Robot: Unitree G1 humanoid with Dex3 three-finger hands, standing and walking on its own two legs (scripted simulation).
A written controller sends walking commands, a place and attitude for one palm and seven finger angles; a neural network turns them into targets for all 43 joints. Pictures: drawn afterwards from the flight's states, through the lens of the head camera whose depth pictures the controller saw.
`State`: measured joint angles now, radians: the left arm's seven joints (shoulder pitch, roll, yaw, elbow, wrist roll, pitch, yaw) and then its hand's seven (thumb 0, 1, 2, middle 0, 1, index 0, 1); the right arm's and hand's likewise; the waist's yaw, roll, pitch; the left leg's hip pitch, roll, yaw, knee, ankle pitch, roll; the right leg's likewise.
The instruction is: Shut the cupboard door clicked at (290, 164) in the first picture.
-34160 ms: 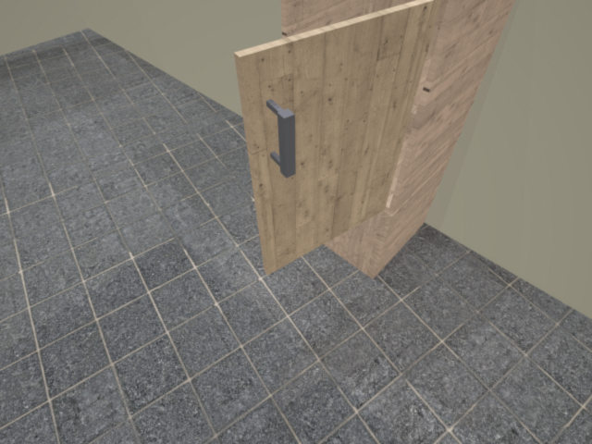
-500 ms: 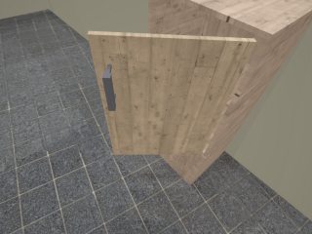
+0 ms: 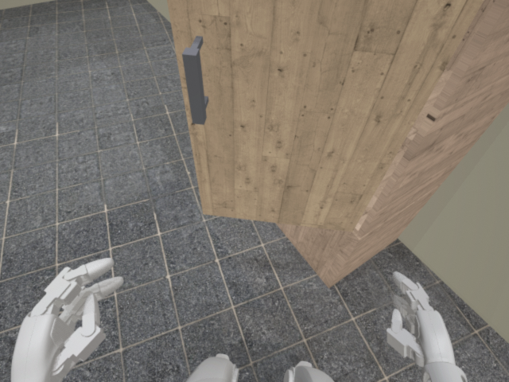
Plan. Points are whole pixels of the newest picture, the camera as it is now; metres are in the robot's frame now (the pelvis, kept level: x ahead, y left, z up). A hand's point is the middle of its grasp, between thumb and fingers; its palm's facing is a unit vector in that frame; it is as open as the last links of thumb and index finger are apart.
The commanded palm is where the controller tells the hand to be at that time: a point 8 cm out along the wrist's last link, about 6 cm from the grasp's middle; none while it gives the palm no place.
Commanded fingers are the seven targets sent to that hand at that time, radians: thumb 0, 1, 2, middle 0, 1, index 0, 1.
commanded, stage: raise the hand and make a fist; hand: left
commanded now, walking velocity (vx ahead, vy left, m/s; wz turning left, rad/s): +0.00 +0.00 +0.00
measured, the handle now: (198, 81) +0.53 +0.17 +0.18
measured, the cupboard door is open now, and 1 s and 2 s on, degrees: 50 50 50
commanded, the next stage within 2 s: bring the fist close to the handle in 1.40 s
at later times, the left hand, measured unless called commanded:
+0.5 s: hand (124, 261) +0.24 +0.20 +0.11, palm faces -0.01 -1.00 -0.04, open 3.5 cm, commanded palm +0.21 +0.26 +0.12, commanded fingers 0.00 0.90 0.90 -1.13 -1.32 -1.13 -1.32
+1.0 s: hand (86, 200) +0.27 +0.24 +0.18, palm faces +0.07 -0.99 -0.08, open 3.1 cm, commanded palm +0.24 +0.28 +0.18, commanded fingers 0.00 0.90 0.90 -1.30 -1.50 -1.30 -1.50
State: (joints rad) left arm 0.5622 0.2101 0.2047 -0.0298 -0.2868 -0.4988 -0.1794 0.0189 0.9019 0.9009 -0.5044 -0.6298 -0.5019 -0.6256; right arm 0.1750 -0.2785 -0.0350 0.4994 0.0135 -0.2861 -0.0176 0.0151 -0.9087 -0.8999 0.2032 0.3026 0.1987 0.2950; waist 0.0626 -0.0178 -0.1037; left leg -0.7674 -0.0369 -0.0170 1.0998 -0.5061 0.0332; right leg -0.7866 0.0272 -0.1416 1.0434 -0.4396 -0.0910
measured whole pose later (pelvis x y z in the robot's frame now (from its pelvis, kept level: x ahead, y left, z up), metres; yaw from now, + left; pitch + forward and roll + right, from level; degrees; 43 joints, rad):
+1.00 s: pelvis +0.04 +0.04 +0.06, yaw +0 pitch +2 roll -2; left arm 0.28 0.28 0.19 -0.25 -0.28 -0.04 -0.17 0.02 0.90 0.90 -1.29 -1.49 -1.29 -1.48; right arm 0.25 -0.23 0.08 0.55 0.04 -0.25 -0.07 0.02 -0.90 -0.90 0.21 0.30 0.20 0.30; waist 0.06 0.05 -0.05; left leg -0.35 -0.07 0.00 0.71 -0.39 0.08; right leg -0.36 0.02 -0.08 0.66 -0.32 -0.03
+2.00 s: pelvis +0.03 +0.00 +0.06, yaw -2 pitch +1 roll +0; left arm -0.06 0.23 0.17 0.08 -0.24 0.00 -0.11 0.01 0.90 0.90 -1.30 -1.50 -1.30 -1.49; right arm 0.24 -0.24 0.05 0.61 0.05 -0.20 -0.07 0.02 -0.91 -0.90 0.21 0.30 0.20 0.30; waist 0.02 0.03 -0.03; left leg -0.30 -0.04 0.01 0.62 -0.34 0.03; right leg -0.34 0.05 -0.07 0.61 -0.29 -0.08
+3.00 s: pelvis +0.03 +0.01 +0.06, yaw -3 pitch +4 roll +0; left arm -0.51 0.20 0.15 0.62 -0.16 -0.17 -0.02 0.02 0.90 0.90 -1.30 -1.50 -1.30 -1.50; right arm 0.29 -0.25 0.02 0.63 0.05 -0.08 -0.03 0.01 -0.91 -0.90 0.20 0.30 0.20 0.30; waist -0.02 0.03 -0.03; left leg -0.36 -0.05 0.03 0.62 -0.33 0.05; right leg -0.41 0.05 -0.05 0.60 -0.26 -0.06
